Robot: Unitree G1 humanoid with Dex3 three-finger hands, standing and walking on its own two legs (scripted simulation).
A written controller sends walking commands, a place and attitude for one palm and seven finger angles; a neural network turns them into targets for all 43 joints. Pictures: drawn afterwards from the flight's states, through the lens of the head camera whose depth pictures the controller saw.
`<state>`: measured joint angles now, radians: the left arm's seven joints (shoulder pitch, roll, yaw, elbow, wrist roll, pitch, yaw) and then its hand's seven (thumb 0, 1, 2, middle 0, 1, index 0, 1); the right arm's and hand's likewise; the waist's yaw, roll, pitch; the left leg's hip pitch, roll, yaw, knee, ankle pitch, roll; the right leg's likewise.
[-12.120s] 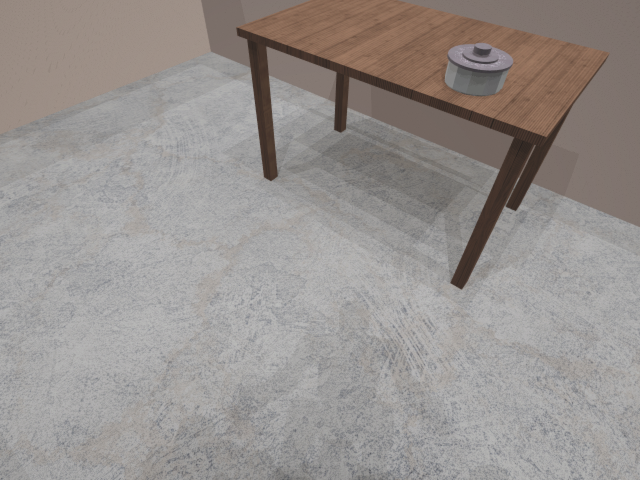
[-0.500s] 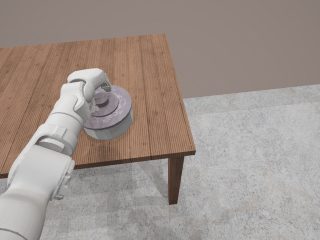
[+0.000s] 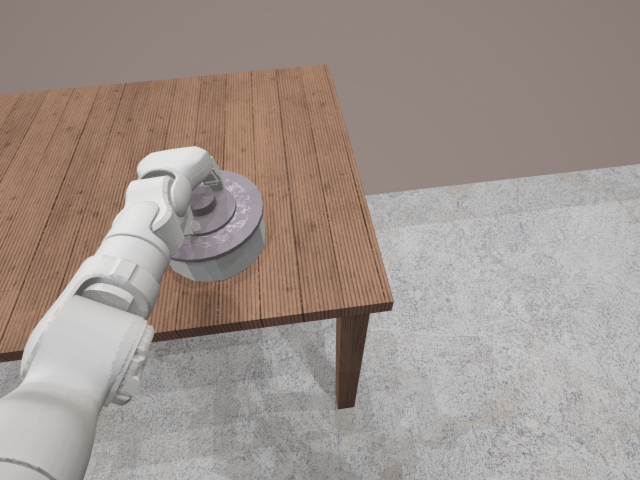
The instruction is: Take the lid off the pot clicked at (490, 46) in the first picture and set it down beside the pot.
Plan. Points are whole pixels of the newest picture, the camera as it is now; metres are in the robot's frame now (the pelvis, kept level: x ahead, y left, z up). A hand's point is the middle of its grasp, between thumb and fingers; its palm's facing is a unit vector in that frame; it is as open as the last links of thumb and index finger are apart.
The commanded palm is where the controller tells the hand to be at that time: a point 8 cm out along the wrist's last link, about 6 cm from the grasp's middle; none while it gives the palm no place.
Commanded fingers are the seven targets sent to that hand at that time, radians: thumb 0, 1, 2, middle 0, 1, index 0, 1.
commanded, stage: close the fingers and squeeze the knob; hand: left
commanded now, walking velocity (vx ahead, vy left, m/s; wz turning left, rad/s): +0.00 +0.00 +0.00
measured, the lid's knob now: (199, 201) +0.50 +0.16 +0.05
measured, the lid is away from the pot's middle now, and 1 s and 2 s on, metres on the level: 0.00 0.00 0.00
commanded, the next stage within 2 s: lift the lid straight up in 1.74 s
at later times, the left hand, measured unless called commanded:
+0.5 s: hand (191, 204) +0.47 +0.16 +0.08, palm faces -0.36 -0.07 -0.93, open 9.3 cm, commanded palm +0.47 +0.16 +0.13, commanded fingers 0.00 0.10 0.97 -0.58 -0.96 -0.58 -0.96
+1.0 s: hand (193, 204) +0.47 +0.16 +0.07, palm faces -0.36 -0.07 -0.93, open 7.7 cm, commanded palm +0.47 +0.16 +0.13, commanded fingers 0.00 0.44 0.70 -0.77 -1.05 -0.77 -1.05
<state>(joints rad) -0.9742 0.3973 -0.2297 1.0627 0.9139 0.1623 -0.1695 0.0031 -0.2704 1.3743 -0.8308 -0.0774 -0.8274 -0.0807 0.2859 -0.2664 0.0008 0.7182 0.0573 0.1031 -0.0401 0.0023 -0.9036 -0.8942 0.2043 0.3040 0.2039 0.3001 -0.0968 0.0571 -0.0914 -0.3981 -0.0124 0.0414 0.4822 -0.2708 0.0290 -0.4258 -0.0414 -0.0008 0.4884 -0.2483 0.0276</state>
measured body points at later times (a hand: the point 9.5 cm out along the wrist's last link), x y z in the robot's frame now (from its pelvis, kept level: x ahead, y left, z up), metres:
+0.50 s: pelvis +0.00 +0.00 +0.00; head +0.05 -0.02 +0.45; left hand +0.48 +0.16 +0.13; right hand +0.05 -0.27 -0.14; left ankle -0.03 +0.10 -0.74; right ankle -0.01 -0.14 -0.74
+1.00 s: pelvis +0.00 +0.00 +0.00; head +0.05 -0.02 +0.45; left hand +0.48 +0.16 +0.13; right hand +0.06 -0.27 -0.14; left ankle -0.03 +0.10 -0.74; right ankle -0.01 -0.14 -0.74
